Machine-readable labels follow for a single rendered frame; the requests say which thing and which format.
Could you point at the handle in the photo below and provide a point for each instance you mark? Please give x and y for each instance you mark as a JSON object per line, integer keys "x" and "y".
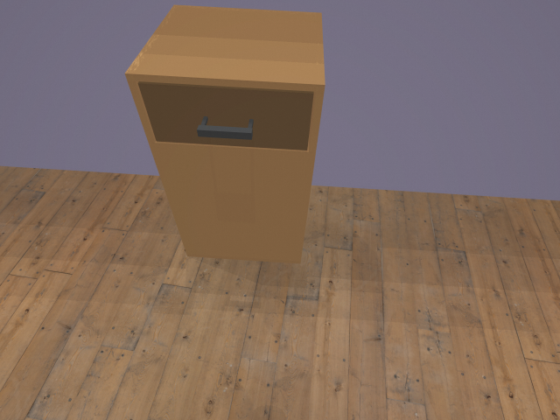
{"x": 205, "y": 130}

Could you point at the cabinet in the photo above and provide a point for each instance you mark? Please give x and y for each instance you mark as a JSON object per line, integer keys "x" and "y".
{"x": 233, "y": 202}

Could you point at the drawer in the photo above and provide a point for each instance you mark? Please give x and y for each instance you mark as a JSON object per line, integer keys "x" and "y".
{"x": 282, "y": 118}

